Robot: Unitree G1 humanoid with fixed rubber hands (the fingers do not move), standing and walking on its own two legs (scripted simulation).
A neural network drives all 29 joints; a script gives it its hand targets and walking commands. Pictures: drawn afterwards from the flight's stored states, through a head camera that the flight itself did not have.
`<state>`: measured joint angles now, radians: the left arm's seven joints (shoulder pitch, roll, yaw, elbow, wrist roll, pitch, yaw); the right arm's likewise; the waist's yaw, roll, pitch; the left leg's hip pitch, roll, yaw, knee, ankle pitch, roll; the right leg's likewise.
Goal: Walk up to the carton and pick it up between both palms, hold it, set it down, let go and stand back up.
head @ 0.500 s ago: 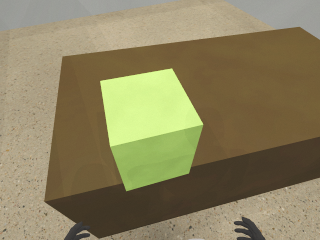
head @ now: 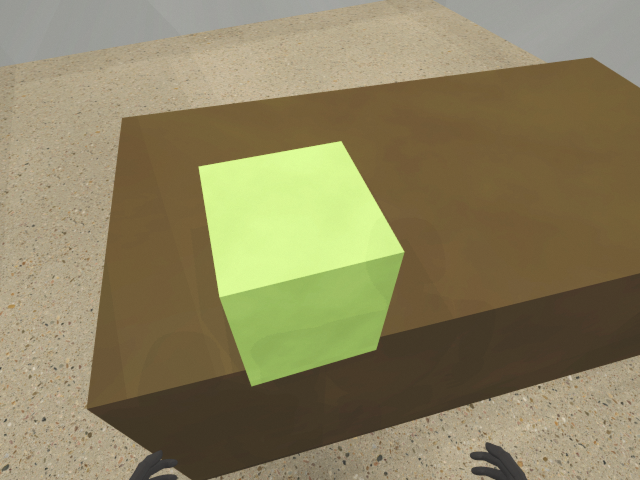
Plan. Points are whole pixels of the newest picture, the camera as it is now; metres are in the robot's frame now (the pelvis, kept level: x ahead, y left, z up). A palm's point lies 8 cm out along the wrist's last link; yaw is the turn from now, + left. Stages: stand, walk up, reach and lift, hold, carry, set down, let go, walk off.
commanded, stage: stand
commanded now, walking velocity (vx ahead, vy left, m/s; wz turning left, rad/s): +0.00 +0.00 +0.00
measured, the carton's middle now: (295, 266) +0.39 +0.04 +0.02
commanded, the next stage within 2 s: walk up in 0.44 s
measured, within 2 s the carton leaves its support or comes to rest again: neither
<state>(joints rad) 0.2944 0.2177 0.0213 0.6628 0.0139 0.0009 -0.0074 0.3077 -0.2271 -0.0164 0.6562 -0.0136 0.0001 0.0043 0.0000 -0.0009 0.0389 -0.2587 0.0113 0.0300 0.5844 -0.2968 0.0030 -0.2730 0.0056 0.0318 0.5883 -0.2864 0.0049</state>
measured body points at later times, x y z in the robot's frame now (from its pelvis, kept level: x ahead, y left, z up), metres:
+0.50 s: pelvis +0.00 +0.00 +0.00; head +0.00 +0.00 +0.45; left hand +0.10 +0.25 -0.11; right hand +0.09 -0.25 -0.11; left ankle +0.01 +0.12 -0.73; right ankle +0.02 -0.12 -0.73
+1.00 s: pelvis -0.03 -0.09 -0.02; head +0.01 -0.09 +0.43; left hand +0.11 +0.18 -0.12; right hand +0.03 -0.38 -0.13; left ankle +0.01 +0.11 -0.73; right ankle +0.00 -0.23 -0.74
